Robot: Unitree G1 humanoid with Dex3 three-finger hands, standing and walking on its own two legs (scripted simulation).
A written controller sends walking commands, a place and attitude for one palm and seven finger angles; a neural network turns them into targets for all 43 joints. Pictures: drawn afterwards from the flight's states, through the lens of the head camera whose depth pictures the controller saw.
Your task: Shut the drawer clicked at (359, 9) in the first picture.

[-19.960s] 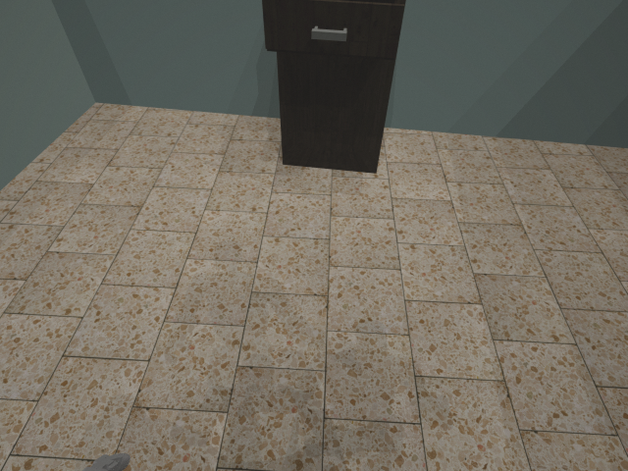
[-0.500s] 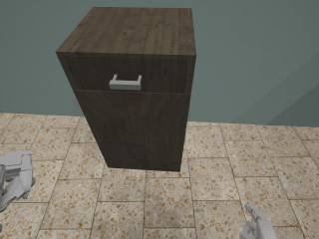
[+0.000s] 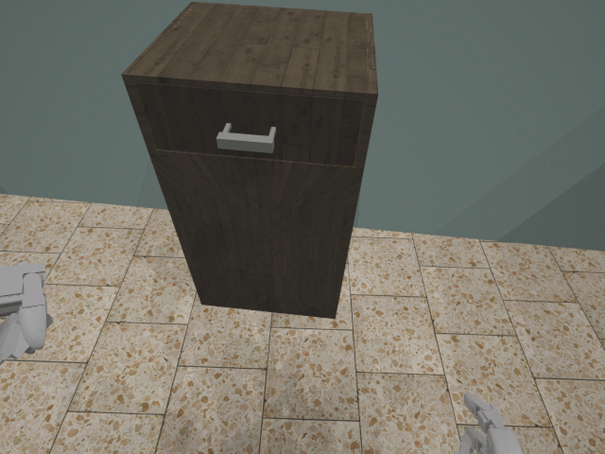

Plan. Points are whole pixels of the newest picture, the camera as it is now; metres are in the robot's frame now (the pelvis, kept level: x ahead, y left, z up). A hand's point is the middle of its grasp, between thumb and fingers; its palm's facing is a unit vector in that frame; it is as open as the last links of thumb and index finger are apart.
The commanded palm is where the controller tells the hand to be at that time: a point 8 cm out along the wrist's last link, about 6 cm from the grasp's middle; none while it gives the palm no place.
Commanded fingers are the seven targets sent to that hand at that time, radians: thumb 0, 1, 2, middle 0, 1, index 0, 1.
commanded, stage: step back with the hand held close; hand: left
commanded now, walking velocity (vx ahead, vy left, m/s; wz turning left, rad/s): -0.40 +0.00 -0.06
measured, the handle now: (248, 136) +0.69 +0.15 +0.04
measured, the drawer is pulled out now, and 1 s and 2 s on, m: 0.00 0.00 0.00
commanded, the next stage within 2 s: stop stepping back and stand still in 0.76 s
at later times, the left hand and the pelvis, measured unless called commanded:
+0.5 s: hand (7, 391) +0.13 +0.23 +0.19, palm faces +0.40 -0.79 -0.46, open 3.3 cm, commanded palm +0.08 +0.26 +0.19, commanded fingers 0.00 0.90 0.90 -1.40 -1.60 -1.40 -1.60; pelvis -0.06 -0.01 +0.01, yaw -3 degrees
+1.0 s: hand out of the picture -0.03 +0.19 +0.17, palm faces +0.24 -0.82 -0.52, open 3.3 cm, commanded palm -0.07 +0.23 +0.19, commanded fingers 0.00 0.90 0.90 -1.40 -1.60 -1.40 -1.60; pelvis -0.22 -0.04 +0.01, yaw -5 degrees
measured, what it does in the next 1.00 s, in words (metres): walks backwards: right foot, then left foot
